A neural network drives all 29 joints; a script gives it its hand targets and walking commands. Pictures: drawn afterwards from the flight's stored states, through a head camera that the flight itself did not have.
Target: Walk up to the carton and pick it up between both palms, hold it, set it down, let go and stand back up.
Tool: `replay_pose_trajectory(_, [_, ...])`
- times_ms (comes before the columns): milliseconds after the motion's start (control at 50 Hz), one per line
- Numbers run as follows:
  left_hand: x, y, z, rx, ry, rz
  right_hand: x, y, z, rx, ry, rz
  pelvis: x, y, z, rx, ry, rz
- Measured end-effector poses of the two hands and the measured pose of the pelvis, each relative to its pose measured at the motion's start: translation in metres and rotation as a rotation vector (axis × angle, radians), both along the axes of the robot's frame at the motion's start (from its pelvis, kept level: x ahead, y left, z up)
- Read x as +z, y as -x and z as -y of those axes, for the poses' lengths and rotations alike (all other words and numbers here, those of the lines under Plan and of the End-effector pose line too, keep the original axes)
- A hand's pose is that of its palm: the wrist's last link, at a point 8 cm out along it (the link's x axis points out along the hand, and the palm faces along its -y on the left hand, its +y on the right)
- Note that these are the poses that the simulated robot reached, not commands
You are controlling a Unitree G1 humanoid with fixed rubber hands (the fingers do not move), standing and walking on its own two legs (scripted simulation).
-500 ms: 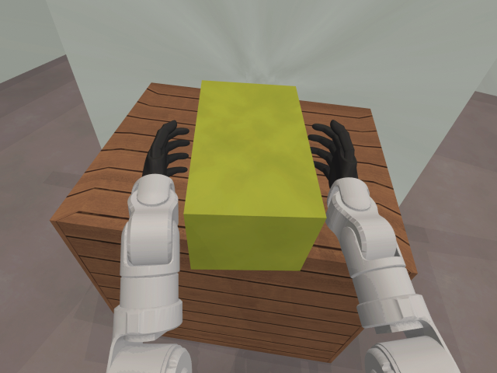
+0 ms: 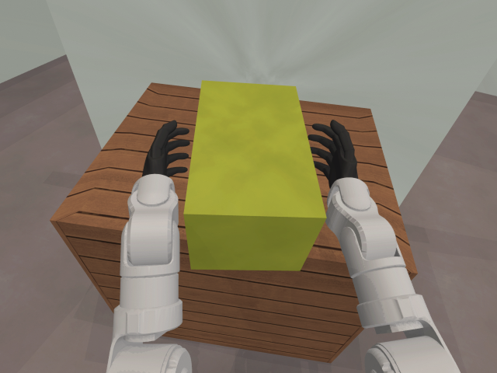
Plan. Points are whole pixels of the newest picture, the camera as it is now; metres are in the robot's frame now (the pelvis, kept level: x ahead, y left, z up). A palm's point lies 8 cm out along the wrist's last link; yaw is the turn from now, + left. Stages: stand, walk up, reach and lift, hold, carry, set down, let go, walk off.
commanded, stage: hold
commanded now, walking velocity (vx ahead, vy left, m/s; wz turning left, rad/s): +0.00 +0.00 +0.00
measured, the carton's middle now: (247, 169) +0.41 +0.01 +0.12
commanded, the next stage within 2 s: set down in 0.46 s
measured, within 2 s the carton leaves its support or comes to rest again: neither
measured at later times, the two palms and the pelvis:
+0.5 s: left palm (158, 174) +0.34 +0.14 +0.17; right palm (341, 174) +0.35 -0.12 +0.17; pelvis +0.00 +0.00 +0.00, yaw +0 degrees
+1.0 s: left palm (172, 185) +0.37 +0.13 +0.11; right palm (335, 186) +0.37 -0.13 +0.12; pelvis +0.02 +0.00 +0.00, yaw +0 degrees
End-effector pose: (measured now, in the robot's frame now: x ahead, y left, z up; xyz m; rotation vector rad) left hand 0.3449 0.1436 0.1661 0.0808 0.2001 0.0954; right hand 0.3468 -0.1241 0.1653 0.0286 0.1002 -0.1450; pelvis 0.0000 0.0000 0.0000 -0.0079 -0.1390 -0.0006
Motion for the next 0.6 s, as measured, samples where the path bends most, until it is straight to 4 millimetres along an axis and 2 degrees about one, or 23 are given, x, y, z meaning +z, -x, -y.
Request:
replay_pose_trajectory(460, [-0.0001,0.0001,0.0000,0.000,0.000,0.000,-0.0001,0.0000,0.0000,0.000,0.000,0.000,0.0000,0.0001,0.0000,0.000,0.000,0.000])
replay_pose_trajectory(600, [0.0078,0.0011,0.0005,-0.007,0.009,0.037,0.0064,0.0011,-0.0001,-0.004,-0.024,0.038,-0.0001,0.0003,-0.0010,0.000,0.001,0.014])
